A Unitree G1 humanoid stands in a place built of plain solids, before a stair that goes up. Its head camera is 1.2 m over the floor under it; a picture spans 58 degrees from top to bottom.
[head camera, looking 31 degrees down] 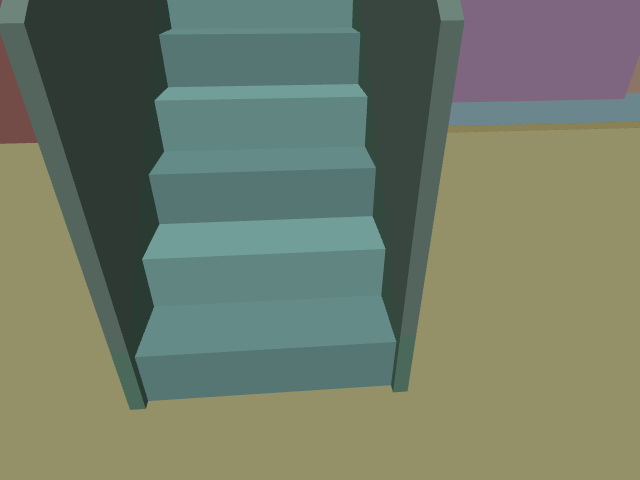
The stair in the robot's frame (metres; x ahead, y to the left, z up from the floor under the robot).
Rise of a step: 0.20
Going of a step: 0.24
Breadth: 0.82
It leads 5 degrees to the left of straight ahead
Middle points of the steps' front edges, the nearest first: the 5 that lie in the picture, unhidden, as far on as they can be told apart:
0.99 0.16 0.20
1.23 0.18 0.41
1.47 0.20 0.61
1.71 0.22 0.81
1.95 0.24 1.01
